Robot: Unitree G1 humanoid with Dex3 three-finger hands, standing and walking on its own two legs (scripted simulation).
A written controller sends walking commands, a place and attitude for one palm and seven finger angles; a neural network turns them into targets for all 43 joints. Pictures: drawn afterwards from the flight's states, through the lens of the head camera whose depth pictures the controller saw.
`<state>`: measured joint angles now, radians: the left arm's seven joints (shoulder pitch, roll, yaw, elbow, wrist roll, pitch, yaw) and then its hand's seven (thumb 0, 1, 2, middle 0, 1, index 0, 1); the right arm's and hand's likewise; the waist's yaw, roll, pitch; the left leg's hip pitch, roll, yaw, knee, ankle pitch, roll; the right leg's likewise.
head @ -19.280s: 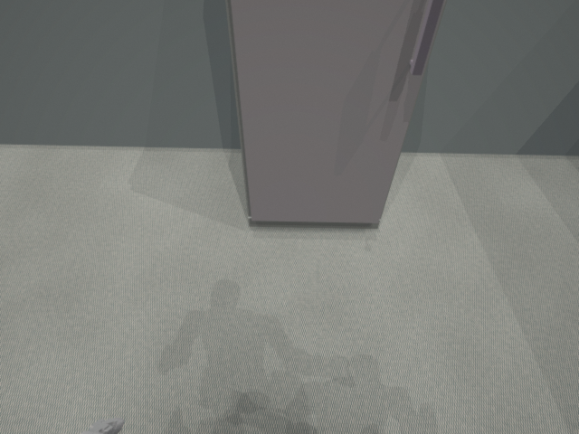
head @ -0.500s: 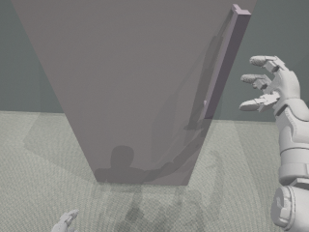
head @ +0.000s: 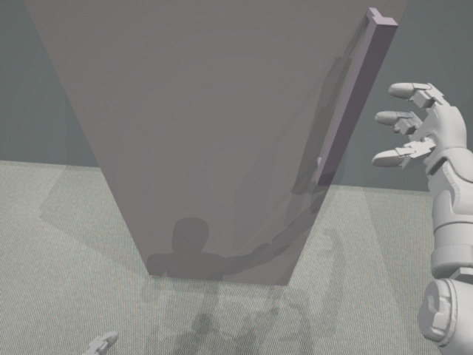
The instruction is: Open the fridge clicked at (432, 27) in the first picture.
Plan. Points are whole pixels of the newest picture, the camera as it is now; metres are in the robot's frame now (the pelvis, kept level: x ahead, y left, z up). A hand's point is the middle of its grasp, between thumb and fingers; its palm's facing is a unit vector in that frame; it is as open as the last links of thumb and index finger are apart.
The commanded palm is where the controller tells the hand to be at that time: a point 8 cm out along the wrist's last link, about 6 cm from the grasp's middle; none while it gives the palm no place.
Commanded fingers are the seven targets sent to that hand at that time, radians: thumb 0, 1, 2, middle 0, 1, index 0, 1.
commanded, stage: move the hooked fingers beside the handle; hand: right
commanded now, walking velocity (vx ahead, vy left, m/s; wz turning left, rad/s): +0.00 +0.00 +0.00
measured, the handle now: (343, 112) +0.49 -0.13 +0.19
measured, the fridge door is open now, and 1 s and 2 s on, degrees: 0 0 0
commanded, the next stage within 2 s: feel for the door with the fingertips in 0.60 s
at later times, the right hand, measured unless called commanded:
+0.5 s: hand (394, 138) +0.43 -0.21 +0.19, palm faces +0.01 +1.00 +0.00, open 14.0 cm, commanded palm +0.40 -0.24 +0.19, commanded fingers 0.00 0.50 -0.30 0.30 1.20 0.30 1.20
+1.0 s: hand (368, 133) +0.42 -0.16 +0.20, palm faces -0.04 +1.00 +0.02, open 14.0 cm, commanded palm +0.40 -0.21 +0.19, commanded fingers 0.00 0.50 -0.30 0.30 1.20 0.30 1.20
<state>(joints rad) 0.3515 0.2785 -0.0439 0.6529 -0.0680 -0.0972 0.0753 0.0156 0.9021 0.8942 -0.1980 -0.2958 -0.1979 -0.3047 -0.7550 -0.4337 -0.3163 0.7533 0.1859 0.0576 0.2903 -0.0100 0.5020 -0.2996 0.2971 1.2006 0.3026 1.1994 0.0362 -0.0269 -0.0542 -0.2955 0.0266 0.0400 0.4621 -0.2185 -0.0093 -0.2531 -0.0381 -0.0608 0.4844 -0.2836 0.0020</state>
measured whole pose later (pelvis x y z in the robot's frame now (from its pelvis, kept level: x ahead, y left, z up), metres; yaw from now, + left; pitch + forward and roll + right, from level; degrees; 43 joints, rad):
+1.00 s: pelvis +0.00 +0.01 +0.00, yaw -1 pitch +2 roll +0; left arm 0.30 0.26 -0.05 0.65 -0.06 -0.08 0.08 0.02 0.90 0.89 -0.20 -0.30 -0.20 -0.30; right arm -0.75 -0.32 -0.24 0.66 0.19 0.10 0.21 -0.01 0.50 -0.30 0.30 1.20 0.30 1.20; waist 0.02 -0.03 -0.04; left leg -0.29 0.03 0.05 0.47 -0.22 0.00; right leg -0.25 -0.04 -0.04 0.49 -0.28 0.01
